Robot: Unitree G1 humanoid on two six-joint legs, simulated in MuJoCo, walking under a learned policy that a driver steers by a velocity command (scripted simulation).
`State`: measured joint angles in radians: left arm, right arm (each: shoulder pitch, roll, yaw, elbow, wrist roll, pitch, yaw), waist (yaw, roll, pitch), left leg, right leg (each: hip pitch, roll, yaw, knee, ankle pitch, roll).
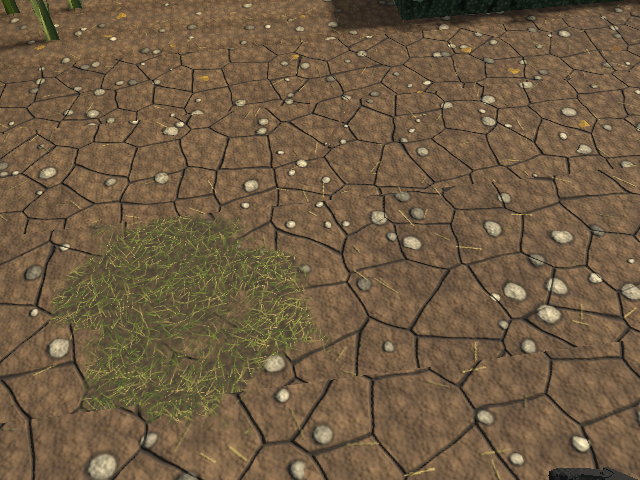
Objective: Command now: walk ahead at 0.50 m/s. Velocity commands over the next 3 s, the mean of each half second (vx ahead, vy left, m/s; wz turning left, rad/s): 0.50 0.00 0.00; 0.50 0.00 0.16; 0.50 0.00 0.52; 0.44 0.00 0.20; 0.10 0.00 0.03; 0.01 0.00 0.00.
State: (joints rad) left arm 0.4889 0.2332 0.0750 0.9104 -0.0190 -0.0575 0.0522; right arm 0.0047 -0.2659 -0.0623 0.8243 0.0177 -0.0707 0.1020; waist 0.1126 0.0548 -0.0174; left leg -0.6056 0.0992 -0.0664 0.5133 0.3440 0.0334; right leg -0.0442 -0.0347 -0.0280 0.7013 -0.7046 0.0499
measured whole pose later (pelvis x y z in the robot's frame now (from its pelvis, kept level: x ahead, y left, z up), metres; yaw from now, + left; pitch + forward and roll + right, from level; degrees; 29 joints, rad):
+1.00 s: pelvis +0.58 +0.07 -0.10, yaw +6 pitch +1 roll -2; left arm 0.36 0.23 0.08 0.93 0.02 -0.10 0.01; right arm 0.15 -0.27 -0.10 0.88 0.01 -0.03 0.03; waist 0.04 0.05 -0.03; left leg -0.66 0.06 -0.08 0.87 0.09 0.05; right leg -0.02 0.03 -0.15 0.35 -0.35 -0.03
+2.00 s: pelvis +1.17 +0.32 -0.24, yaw +28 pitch +2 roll +0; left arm 0.35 0.22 0.06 0.87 0.00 -0.06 0.00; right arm 0.14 -0.26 -0.07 0.83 0.00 -0.03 -0.02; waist 0.05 0.03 0.03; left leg -0.61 0.06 -0.06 0.77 -0.16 0.00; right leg -0.22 0.05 -0.02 0.35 -0.17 -0.06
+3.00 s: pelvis +1.23 +0.40 -0.25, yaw +28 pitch -1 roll +0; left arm 0.33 0.17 0.01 1.11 0.01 0.02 0.05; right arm 0.13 -0.20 -0.05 1.03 0.00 0.05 -0.04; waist 0.01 0.00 0.03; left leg -0.29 -0.03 0.01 0.43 -0.12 0.03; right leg -0.06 -0.02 0.01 0.42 -0.35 0.02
